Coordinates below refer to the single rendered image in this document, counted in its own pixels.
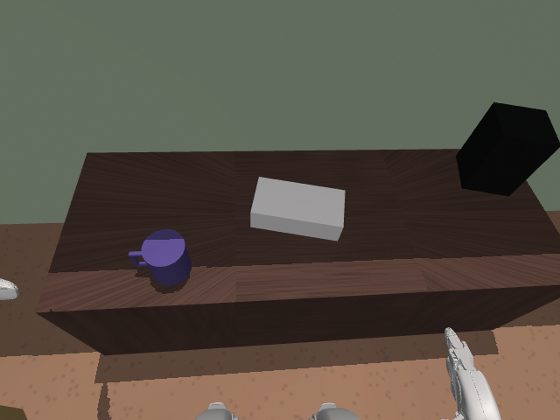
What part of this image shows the right robot hand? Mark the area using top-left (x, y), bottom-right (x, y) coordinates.
top-left (441, 327), bottom-right (501, 420)

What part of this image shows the left robot hand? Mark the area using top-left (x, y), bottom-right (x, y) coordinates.
top-left (0, 278), bottom-right (19, 300)

